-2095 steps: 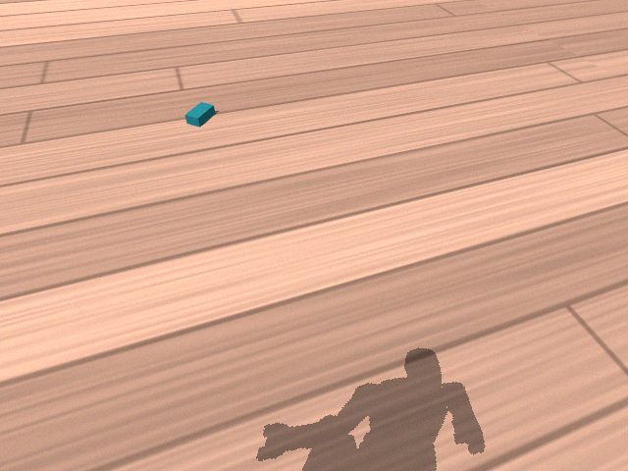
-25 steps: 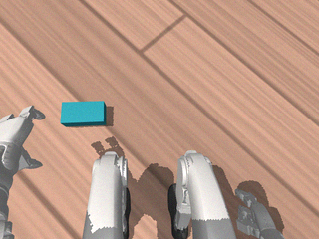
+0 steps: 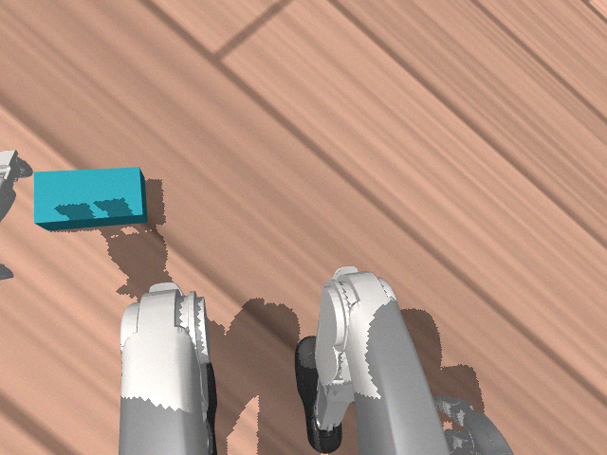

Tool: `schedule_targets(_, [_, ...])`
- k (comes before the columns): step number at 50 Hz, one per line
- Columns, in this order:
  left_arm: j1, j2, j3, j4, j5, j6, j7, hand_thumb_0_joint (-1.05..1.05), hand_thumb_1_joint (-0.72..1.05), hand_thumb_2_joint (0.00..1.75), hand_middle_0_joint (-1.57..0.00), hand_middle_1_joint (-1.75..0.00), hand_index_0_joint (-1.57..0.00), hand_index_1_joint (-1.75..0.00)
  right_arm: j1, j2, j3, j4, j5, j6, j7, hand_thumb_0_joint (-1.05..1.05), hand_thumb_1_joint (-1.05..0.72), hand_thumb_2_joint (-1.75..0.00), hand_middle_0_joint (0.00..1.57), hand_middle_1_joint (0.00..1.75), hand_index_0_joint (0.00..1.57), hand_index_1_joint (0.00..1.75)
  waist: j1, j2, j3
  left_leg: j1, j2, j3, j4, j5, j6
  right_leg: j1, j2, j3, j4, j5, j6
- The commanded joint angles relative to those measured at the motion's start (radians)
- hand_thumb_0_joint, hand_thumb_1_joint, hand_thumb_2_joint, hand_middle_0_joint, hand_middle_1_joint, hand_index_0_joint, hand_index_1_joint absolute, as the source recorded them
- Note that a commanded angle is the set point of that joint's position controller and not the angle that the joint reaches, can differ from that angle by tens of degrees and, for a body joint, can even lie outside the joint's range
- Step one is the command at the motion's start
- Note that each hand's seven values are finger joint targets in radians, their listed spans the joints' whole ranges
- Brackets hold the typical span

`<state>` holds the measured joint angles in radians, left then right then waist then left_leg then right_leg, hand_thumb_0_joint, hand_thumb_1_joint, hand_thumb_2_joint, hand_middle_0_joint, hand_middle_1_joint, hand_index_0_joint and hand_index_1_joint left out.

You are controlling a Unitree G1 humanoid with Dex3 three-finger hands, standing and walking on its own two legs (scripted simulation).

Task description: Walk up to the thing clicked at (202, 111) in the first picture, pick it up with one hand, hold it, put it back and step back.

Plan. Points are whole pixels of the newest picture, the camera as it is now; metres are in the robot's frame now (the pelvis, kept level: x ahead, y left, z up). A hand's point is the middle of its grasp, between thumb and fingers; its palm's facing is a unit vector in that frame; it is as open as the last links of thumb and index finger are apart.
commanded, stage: rise first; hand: left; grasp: from above
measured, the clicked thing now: (94, 198) +0.50 +0.30 -0.33
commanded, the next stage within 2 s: none
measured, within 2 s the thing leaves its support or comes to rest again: neither
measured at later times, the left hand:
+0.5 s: hand (12, 211) +0.43 +0.36 -0.20, palm faces -0.45 -0.09 -0.89, open 14.1 cm
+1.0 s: hand (25, 207) +0.44 +0.35 -0.21, palm faces -0.44 -0.10 -0.89, open 14.4 cm
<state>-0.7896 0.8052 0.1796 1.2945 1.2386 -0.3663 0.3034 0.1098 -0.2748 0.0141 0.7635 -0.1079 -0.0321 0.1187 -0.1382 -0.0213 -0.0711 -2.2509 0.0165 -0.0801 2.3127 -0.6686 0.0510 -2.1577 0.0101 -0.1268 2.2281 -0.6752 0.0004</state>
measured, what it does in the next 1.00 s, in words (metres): stands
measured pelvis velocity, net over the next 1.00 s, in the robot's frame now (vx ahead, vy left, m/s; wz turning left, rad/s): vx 0.01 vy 0.00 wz -0.06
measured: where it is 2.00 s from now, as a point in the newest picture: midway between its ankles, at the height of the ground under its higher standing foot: (261, 423)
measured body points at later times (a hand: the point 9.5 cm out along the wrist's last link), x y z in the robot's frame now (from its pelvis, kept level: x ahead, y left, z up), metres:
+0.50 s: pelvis +0.01 +0.00 -0.03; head +0.26 +0.08 +0.34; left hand +0.45 +0.36 -0.15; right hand +0.09 -0.28 -0.14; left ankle +0.08 +0.11 -0.33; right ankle +0.10 -0.11 -0.33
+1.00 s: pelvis +0.01 +0.00 -0.04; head +0.26 +0.08 +0.33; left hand +0.46 +0.36 -0.16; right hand +0.08 -0.28 -0.13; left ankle +0.08 +0.11 -0.33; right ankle +0.10 -0.11 -0.33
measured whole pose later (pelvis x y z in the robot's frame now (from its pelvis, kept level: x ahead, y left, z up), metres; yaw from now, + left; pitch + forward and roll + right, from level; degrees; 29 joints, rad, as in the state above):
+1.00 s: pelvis +0.01 +0.00 -0.04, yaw -3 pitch +33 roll -10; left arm -0.90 0.93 0.21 1.43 1.30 -0.37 0.39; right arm 0.10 -0.28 0.10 0.74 -0.17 -0.03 0.14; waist -0.21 -0.05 0.00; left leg -2.33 0.04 -0.13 2.45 -0.71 0.04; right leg -2.24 0.03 -0.17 2.33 -0.68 -0.01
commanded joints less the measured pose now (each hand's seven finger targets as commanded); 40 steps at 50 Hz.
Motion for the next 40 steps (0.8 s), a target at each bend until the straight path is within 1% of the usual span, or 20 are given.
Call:
schedule_targets(1, [-0.31,0.332,0.047,-0.133,0.012,-0.013,0.073,0.0,-0.5,0.97,-0.13,-0.9,-0.11,-0.91,0.173,-0.252,-0.076,-0.019,-0.017,0.006,-0.006,0.0,-0.9,-0.9,0.2,0.3,0.2,0.3,0.007,0.315,-0.67,0.636,-0.01,-0.038,-0.264,0.173,-0.032,0.155,0.024,-0.019,-0.171,0.148,-0.037])
schedule_targets(3, [-0.305,0.333,0.048,-0.112,0.023,-0.016,0.084,0.0,-0.47,0.94,-0.15,-0.89,-0.14,-0.9,0.178,-0.248,-0.068,-0.016,-0.025,0.009,-0.004,0.0,-0.91,-0.9,0.2,0.3,0.2,0.3,0.002,0.285,-0.661,0.608,-0.012,-0.025,-0.239,0.172,-0.023,0.171,0.028,-0.017,-0.178,0.154,-0.035])
schedule_targets(8, [-0.323,0.363,0.048,-0.069,0.053,-0.018,0.096,0.0,-0.48,0.95,-0.15,-0.9,-0.14,-0.91,0.172,-0.244,-0.052,-0.013,-0.04,0.013,-0.001,0.0,-0.91,-0.91,0.2,0.3,0.2,0.3,-0.004,0.286,-0.649,0.554,-0.018,-0.001,-0.203,0.165,-0.014,0.196,0.039,-0.017,-0.172,0.159,-0.036])
schedule_targets(10, [-0.326,0.368,0.052,-0.053,0.054,-0.017,0.101,0.0,-0.48,0.95,-0.14,-0.91,-0.14,-0.92,0.171,-0.246,-0.047,-0.014,-0.046,0.014,-0.001,0.0,-0.91,-0.91,0.2,0.3,0.2,0.3,-0.01,0.281,-0.642,0.542,-0.015,0.0,-0.186,0.175,-0.011,0.203,0.04,-0.022,-0.166,0.169,-0.033])
schedule_targets(12, [-0.323,0.365,0.052,-0.041,0.046,-0.015,0.103,0.0,-0.5,0.96,-0.13,-0.93,-0.13,-0.94,0.174,-0.247,-0.042,-0.013,-0.049,0.013,0.0,0.0,-0.91,-0.91,0.2,0.3,0.2,0.3,-0.008,0.273,-0.646,0.534,-0.016,-0.003,-0.183,0.171,-0.011,0.204,0.042,-0.024,-0.157,0.169,-0.034])
schedule_targets(14, [-0.338,0.396,0.073,-0.055,0.036,-0.014,0.108,0.0,-0.5,0.96,-0.12,-0.95,-0.12,-0.95,0.172,-0.251,-0.045,-0.016,-0.05,0.013,-0.001,0.0,-0.91,-0.91,0.2,0.3,0.2,0.3,-0.005,0.277,-0.663,0.532,-0.012,-0.002,-0.174,0.178,-0.009,0.215,0.046,-0.025,-0.159,0.179,-0.032])
schedule_targets(15, [-0.326,0.384,0.065,-0.038,0.044,-0.009,0.106,0.0,-0.51,0.97,-0.11,-0.95,-0.11,-0.96,0.18,-0.25,-0.037,-0.015,-0.056,0.015,0.001,0.0,-0.91,-0.91,0.2,0.3,0.2,0.3,-0.013,0.282,-0.661,0.537,-0.014,-0.005,-0.173,0.187,-0.01,0.212,0.047,-0.028,-0.152,0.181,-0.034])
schedule_targets(16, [-0.332,0.379,0.06,-0.05,0.037,-0.011,0.106,0.0,-0.52,0.98,-0.11,-0.96,-0.11,-0.96,0.176,-0.249,-0.037,-0.017,-0.054,0.016,0.001,0.0,-0.91,-0.91,0.2,0.3,0.2,0.3,-0.014,0.289,-0.659,0.537,-0.012,-0.005,-0.166,0.198,-0.01,0.21,0.047,-0.028,-0.149,0.19,-0.031])
schedule_targets(17, [-0.34,0.39,0.06,-0.055,0.042,-0.01,0.104,0.0,-0.52,0.97,-0.1,-0.97,-0.1,-0.97,0.173,-0.252,-0.038,-0.016,-0.055,0.017,0.0,0.0,-0.91,-0.91,0.2,0.3,0.2,0.3,-0.017,0.283,-0.666,0.535,-0.012,-0.006,-0.161,0.199,-0.009,0.207,0.051,-0.029,-0.149,0.194,-0.034])
schedule_targets(18, [-0.318,0.395,0.065,-0.032,0.045,-0.007,0.104,0.0,-0.53,0.98,-0.1,-0.97,-0.1,-0.97,0.178,-0.252,-0.03,-0.015,-0.061,0.017,0.002,0.0,-0.91,-0.91,0.2,0.3,0.2,0.3,-0.015,0.29,-0.646,0.529,-0.012,-0.006,-0.159,0.21,-0.009,0.214,0.048,-0.029,-0.144,0.202,-0.03])
schedule_targets(22, [-0.329,0.412,0.076,-0.068,0.034,-0.006,0.1,0.0,-0.57,1.02,-0.07,-1.0,-0.06,-1.0,0.182,-0.26,-0.034,-0.018,-0.059,0.022,0.005,0.0,-0.91,-0.91,0.2,0.3,0.2,0.3,-0.014,0.317,-0.672,0.579,-0.004,-0.025,-0.158,0.249,-0.017,0.188,0.05,-0.036,-0.125,0.217,-0.035])
schedule_targets(25, [-0.322,0.405,0.066,-0.064,0.037,-0.006,0.099,0.0,-0.59,1.03,-0.06,-1.0,-0.05,-1.01,0.188,-0.256,-0.024,-0.019,-0.065,0.022,0.008,0.0,-0.92,-0.91,0.2,0.3,0.2,0.3,-0.021,0.323,-0.65,0.554,-0.005,-0.016,-0.142,0.25,-0.014,0.209,0.052,-0.032,-0.131,0.229,-0.033])
schedule_targets(26, [-0.322,0.416,0.087,-0.06,0.027,-0.005,0.104,0.0,-0.58,1.03,-0.06,-0.99,-0.05,-1.0,0.182,-0.263,-0.027,-0.019,-0.062,0.022,0.008,0.0,-0.91,-0.91,0.2,0.3,0.2,0.3,-0.022,0.306,-0.65,0.549,-0.003,-0.022,-0.14,0.244,-0.014,0.195,0.05,-0.034,-0.123,0.226,-0.032])
schedule_targets(29, [-0.329,0.413,0.074,-0.058,0.028,-0.003,0.101,0.0,-0.58,1.03,-0.06,-0.99,-0.05,-1.0,0.184,-0.262,-0.023,-0.023,-0.065,0.02,0.01,0.0,-0.91,-0.91,0.2,0.3,0.2,0.3,-0.024,0.327,-0.639,0.542,-0.001,-0.021,-0.142,0.219,-0.014,0.189,0.052,-0.035,-0.125,0.21,-0.035])
schedule_targets(30, [-0.328,0.406,0.068,-0.049,0.032,-0.003,0.1,0.0,-0.59,1.03,-0.06,-0.99,-0.05,-1.0,0.188,-0.262,-0.019,-0.023,-0.065,0.021,0.011,0.0,-0.91,-0.91,0.2,0.3,0.2,0.3,-0.032,0.331,-0.627,0.532,-0.002,-0.024,-0.148,0.213,-0.017,0.189,0.053,-0.038,-0.124,0.204,-0.035])
schedule_targets(33, [-0.318,0.428,0.086,-0.05,0.027,-0.003,0.101,0.0,-0.6,1.04,-0.06,-0.99,-0.05,-1.0,0.192,-0.267,-0.019,-0.025,-0.064,0.023,0.012,0.0,-0.91,-0.91,0.2,0.3,0.2,0.3,-0.027,0.328,-0.64,0.544,0.0,-0.031,-0.147,0.226,-0.018,0.19,0.053,-0.043,-0.116,0.212,-0.035])
schedule_targets(36, [-0.325,0.42,0.07,-0.044,0.032,-0.004,0.099,0.0,-0.59,1.03,-0.06,-1.0,-0.05,-1.01,0.198,-0.266,-0.011,-0.024,-0.067,0.024,0.014,0.0,-0.91,-0.91,0.2,0.3,0.2,0.3,-0.039,0.319,-0.643,0.535,-0.003,-0.024,-0.127,0.254,-0.013,0.211,0.057,-0.041,-0.119,0.242,-0.033])
schedule_targets(38, [-0.334,0.419,0.073,-0.033,0.024,-0.004,0.104,0.0,-0.58,1.04,-0.06,-0.99,-0.05,-1.0,0.189,-0.267,-0.01,-0.026,-0.062,0.024,0.013,0.0,-0.91,-0.9,0.2,0.3,0.2,0.3,-0.042,0.304,-0.628,0.505,-0.003,-0.019,-0.122,0.227,-0.01,0.211,0.059,-0.039,-0.122,0.228,-0.032])
schedule_targets(39, [-0.352,0.437,0.079,-0.044,0.024,-0.008,0.107,0.0,-0.57,1.02,-0.06,-1.0,-0.05,-1.0,0.189,-0.268,-0.01,-0.029,-0.061,0.022,0.013,0.0,-0.91,-0.9,0.2,0.3,0.2,0.3,-0.043,0.318,-0.631,0.496,-0.003,-0.019,-0.125,0.214,-0.011,0.216,0.06,-0.04,-0.119,0.221,-0.034])
schedule_targets(40, [-0.332,0.431,0.08,-0.017,0.026,-0.006,0.107,0.0,-0.58,1.03,-0.06,-1.0,-0.05,-1.01,0.197,-0.27,-0.004,-0.025,-0.067,0.021,0.015,0.0,-0.91,-0.9,0.2,0.3,0.2,0.3,-0.045,0.316,-0.61,0.5,-0.003,-0.024,-0.127,0.213,-0.012,0.208,0.057,-0.044,-0.115,0.217,-0.032])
